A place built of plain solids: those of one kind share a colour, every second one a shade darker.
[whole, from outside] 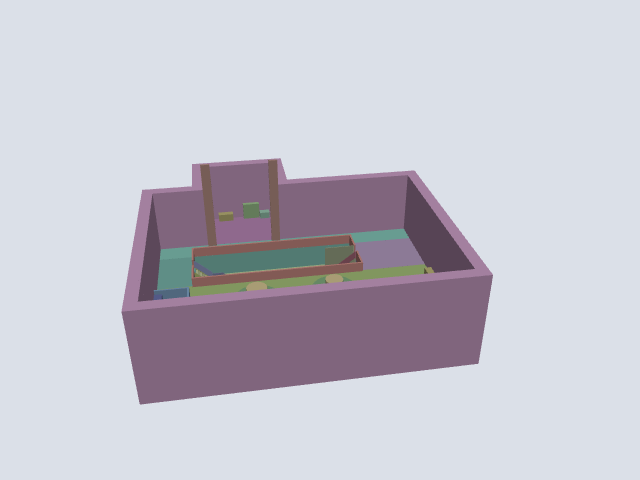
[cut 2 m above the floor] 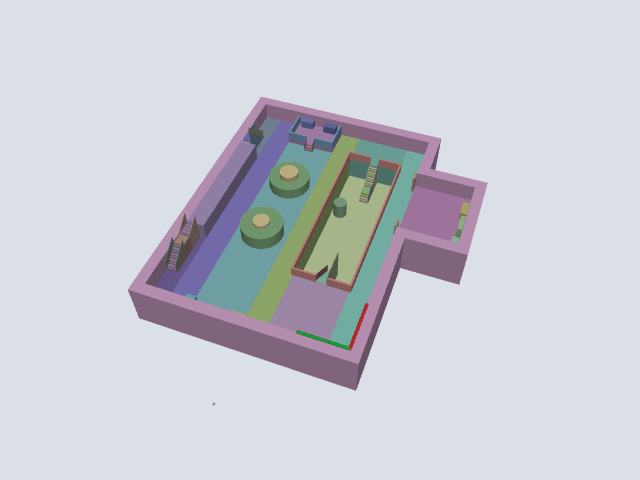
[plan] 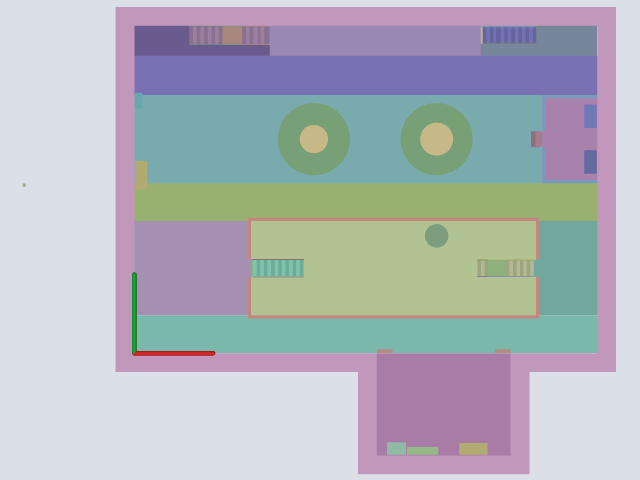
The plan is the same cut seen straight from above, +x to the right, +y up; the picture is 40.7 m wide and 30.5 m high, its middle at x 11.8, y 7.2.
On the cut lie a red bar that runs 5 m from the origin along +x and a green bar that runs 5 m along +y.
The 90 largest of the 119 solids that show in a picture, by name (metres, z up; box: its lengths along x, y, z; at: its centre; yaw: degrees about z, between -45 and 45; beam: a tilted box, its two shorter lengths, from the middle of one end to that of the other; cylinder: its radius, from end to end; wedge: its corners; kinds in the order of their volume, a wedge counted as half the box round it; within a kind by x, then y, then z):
{
 "wall_concrete_1": {"box": [1.2, 23.2, 10.23], "at": [-0.59, 10.41, 2.08]},
 "wall_concrete_2": {"box": [11.0, 1.2, 10.23], "at": [4.31, 21.41, 2.08]},
 "wall_concrete_3": {"box": [16.6, 1.2, 10.23], "at": [7.11, -0.59, 2.08]},
 "wall_concrete_4": {"box": [1.2, 7.7, 10.23], "at": [14.81, -3.84, 2.08]},
 "wall_concrete_5": {"box": [15.8, 1.2, 10.23], "at": [15.31, 21.41, 2.08]},
 "wall_concrete_6": {"box": [10.9, 1.2, 10.23], "at": [19.66, -7.09, 2.08]},
 "wall_concrete_7": {"box": [1.2, 7.7, 10.23], "at": [24.51, -3.84, 2.08]},
 "wall_concrete_8": {"box": [9.8, 1.2, 10.23], "at": [25.71, 21.41, 2.08]},
 "wall_concrete_9": {"box": [6.7, 1.2, 10.23], "at": [27.26, -0.59, 2.08]},
 "wall_concrete_10": {"box": [1.2, 13.2, 10.23], "at": [30.01, 5.41, 2.08]},
 "wall_concrete_11": {"box": [1.2, 8.0, 10.23], "at": [30.01, 13.61, 2.08]},
 "wall_concrete_12": {"box": [1.2, 6.8, 10.23], "at": [30.01, 18.61, 2.08]},
 "floor_hall3a_concrete_1": {"box": [25.9, 5.6, 3.03], "at": [12.96, 13.61, -1.51]},
 "floor_hall4a_concrete_1": {"box": [29.4, 2.5, 3.03], "at": [14.71, 17.66, -1.51]},
 "floor_hall0a_concrete_1": {"box": [29.4, 2.4, 3.03], "at": [14.71, 1.21, -1.51]},
 "floor_hall2a_concrete_1": {"box": [29.4, 2.4, 3.03], "at": [14.71, 9.61, -1.51]},
 "floor_bay_concrete_1": {"box": [8.5, 6.5, 3.03], "at": [19.66, -3.24, -1.51]},
 "floor_gals_concrete_1": {"box": [13.4, 1.9, 6.4], "at": [15.31, 19.86, 0.17]},
 "floor_hall1a_concrete_1": {"box": [7.4, 6.0, 3.03], "at": [3.71, 5.41, -1.51]},
 "floor_hall1b_concrete_1": {"box": [3.89, 6.0, 3.03], "at": [27.47, 5.41, -1.51]},
 "floor_desk_floorboards_1": {"box": [3.5, 5.6, 3.49], "at": [27.66, 13.61, -1.29]},
 "unit_housing_1": {"cylinder": 2.3, "from": [11.41, 13.61, -0.05], "to": [11.41, 13.61, 1.6]},
 "unit_housing_2": {"cylinder": 2.3, "from": [19.21, 13.61, -0.05], "to": [19.21, 13.61, 1.35]},
 "floor_hall5a_concrete_1": {"box": [8.6, 1.9, 3.03], "at": [4.31, 19.86, -1.51]},
 "floor_base_concrete_1": {"box": [18.11, 6.0, 0.4], "at": [16.47, 5.41, -2.83]},
 "floor_hall5b_concrete_1": {"box": [7.4, 1.9, 3.03], "at": [25.71, 19.86, -1.51]},
 "rail_base_1": {"box": [0.2, 2.38, 1.1], "at": [7.31, 3.6, 0.55]},
 "rail_base_2": {"box": [0.2, 2.43, 1.1], "at": [7.31, 7.19, 0.55]},
 "rail_base_3": {"box": [18.51, 0.2, 1.1], "at": [16.47, 2.31, 0.55]},
 "rail_base_4": {"box": [18.51, 0.2, 1.1], "at": [16.47, 8.51, 0.55]},
 "rail_base_5": {"box": [0.2, 2.46, 1.1], "at": [25.62, 3.64, 0.55]},
 "rail_base_6": {"box": [0.2, 2.46, 1.1], "at": [25.62, 7.18, 0.55]},
 "step_galsw_1": {"box": [0.29, 1.13, 1.17], "at": [4.81, 20.2, 0.54]},
 "step_galsw_2": {"box": [0.29, 1.13, 1.36], "at": [5.04, 20.2, 0.63]},
 "step_galsw_3": {"box": [0.29, 1.13, 1.55], "at": [5.28, 20.2, 0.72]},
 "step_galsw_4": {"box": [0.29, 1.12, 1.74], "at": [5.51, 20.2, 0.82]},
 "step_galsw_5": {"box": [0.29, 1.13, 2.11], "at": [7.0, 20.2, 1.0]},
 "step_galsw_6": {"box": [0.29, 1.13, 2.3], "at": [7.24, 20.2, 1.1]},
 "step_galsw_7": {"box": [0.29, 1.13, 2.48], "at": [7.47, 20.2, 1.19]},
 "step_galsw_8": {"box": [0.29, 1.13, 2.67], "at": [7.7, 20.2, 1.29]},
 "step_galsw_9": {"box": [0.29, 1.13, 2.86], "at": [7.94, 20.2, 1.38]},
 "step_galsw_10": {"box": [0.29, 1.13, 3.05], "at": [8.17, 20.2, 1.47]},
 "step_galsw_11": {"box": [0.29, 1.12, 3.23], "at": [8.4, 20.2, 1.57]},
 "unit_exc_1": {"cylinder": 0.9, "from": [11.41, 13.61, 1.6], "to": [11.41, 13.61, 2.7]},
 "unit_exc_2": {"cylinder": 1.05, "from": [19.21, 13.61, 1.35], "to": [19.21, 13.61, 2.55]},
 "wall_plaster_1": {"box": [1.0, 0.25, 13.33], "at": [15.91, 0.14, 3.63]},
 "wall_plaster_2": {"box": [1.0, 0.25, 13.33], "at": [23.41, 0.14, 3.63]},
 "step_galse_1": {"box": [0.3, 1.01, 3.21], "at": [22.22, 20.21, 1.55]},
 "step_galse_2": {"box": [0.3, 1.01, 3.0], "at": [22.45, 20.21, 1.45]},
 "step_galse_3": {"box": [0.3, 1.01, 2.79], "at": [22.68, 20.21, 1.34]},
 "step_galse_4": {"box": [0.3, 1.01, 2.37], "at": [23.13, 20.21, 1.13]},
 "step_galse_5": {"box": [0.3, 1.01, 2.16], "at": [23.35, 20.21, 1.03]},
 "step_galse_6": {"box": [0.3, 1.01, 1.95], "at": [23.58, 20.21, 0.92]},
 "step_galse_7": {"box": [0.3, 1.01, 1.74], "at": [23.81, 20.21, 0.82]},
 "step_galse_8": {"box": [0.3, 1.01, 1.52], "at": [24.03, 20.21, 0.71]},
 "step_galse_9": {"box": [0.3, 1.01, 1.31], "at": [24.26, 20.21, 0.61]},
 "step_galse_10": {"box": [0.3, 1.01, 1.1], "at": [24.49, 20.21, 0.5]},
 "step_basew_1": {"box": [0.3, 1.04, 2.5], "at": [7.62, 5.41, -1.43]},
 "step_basew_2": {"box": [0.3, 1.04, 2.33], "at": [7.85, 5.41, -1.52]},
 "step_basew_3": {"box": [0.3, 1.04, 2.15], "at": [8.08, 5.41, -1.6]},
 "step_basew_4": {"box": [0.3, 1.04, 1.98], "at": [8.31, 5.41, -1.69]},
 "step_basew_5": {"box": [0.3, 1.04, 1.8], "at": [8.54, 5.41, -1.78]},
 "step_basew_6": {"box": [0.3, 1.04, 1.63], "at": [8.77, 5.41, -1.87]},
 "step_basew_7": {"box": [0.3, 1.04, 1.45], "at": [9.0, 5.41, -1.95]},
 "step_basew_8": {"box": [0.3, 1.04, 1.28], "at": [9.22, 5.41, -2.04]},
 "step_basew_9": {"box": [0.3, 1.04, 1.1], "at": [9.45, 5.41, -2.13]},
 "step_basee_1": {"box": [0.3, 0.99, 1.26], "at": [23.99, 5.41, -2.05]},
 "step_basee_2": {"box": [0.3, 0.99, 1.47], "at": [24.21, 5.41, -1.95]},
 "step_basee_3": {"box": [0.3, 0.99, 1.67], "at": [24.43, 5.41, -1.85]},
 "step_basee_4": {"box": [0.3, 0.99, 1.87], "at": [24.65, 5.41, -1.74]},
 "step_basee_5": {"box": [0.3, 0.99, 2.07], "at": [24.87, 5.41, -1.64]},
 "step_basee_6": {"box": [0.3, 0.99, 2.28], "at": [25.09, 5.41, -1.54]},
 "step_basee_7": {"box": [0.3, 0.99, 2.48], "at": [25.31, 5.41, -1.44]},
 "shaft_1": {"cylinder": 0.75, "from": [19.21, 7.46, -2.68], "to": [19.21, 7.46, -0.78]},
 "floor_galsw_l1a_1": {"box": [1.26, 1.13, 1.92], "at": [6.23, 20.2, 0.91]},
 "rail_1": {"box": [0.2, 2.28, 1.1], "at": [26.01, 11.95, 1.01]},
 "rail_2": {"box": [0.2, 2.28, 1.1], "at": [26.01, 15.27, 1.01]},
 "rail_3": {"box": [3.5, 0.2, 1.1], "at": [27.66, 10.91, 1.01]},
 "rail_4": {"box": [3.5, 0.2, 1.1], "at": [27.66, 16.31, 1.01]},
 "bench_1": {"box": [0.75, 1.8, 0.9], "at": [0.43, 11.34, 0.45]},
 "bench_2": {"box": [1.8, 0.75, 0.9], "at": [21.54, -6.07, 0.45]},
 "desk_con_metal_1": {"box": [0.8, 1.5, 0.97], "at": [28.99, 12.16, 0.89]},
 "desk_con_metal_2": {"box": [0.8, 1.5, 0.97], "at": [28.99, 15.06, 0.89]},
 "shelf_1": {"box": [2.0, 0.5, 1.98], "at": [18.32, -6.2, 0.99]},
 "wall_galse_1": {"box": [3.44, 0.1, 4.52], "at": [23.85, 20.76, 2.21]},
 "wall_basew_1": {"box": [3.25, 0.1, 3.78], "at": [9.16, 4.84, -0.79]},
 "floor_basee_l1a_1": {"box": [1.17, 0.99, 0.86], "at": [23.05, 5.41, -2.25]},
 "cabinet_1": {"box": [0.45, 1.0, 1.83], "at": [0.28, 16.06, 0.92]},
 "pallets_1": {"box": [1.2, 0.8, 0.79], "at": [16.66, -6.05, 0.39]},
 "rail_galse_1": {"wedge": [[22.13, 19.65, 3.47], [22.13, 19.65, 4.3], [22.13, 19.7, 3.47], [22.13, 19.7, 4.3], [25.57, 19.65, 0.27], [25.57, 19.65, 1.1], [25.57, 19.7, 0.27], [25.57, 19.7, 1.1]]}
}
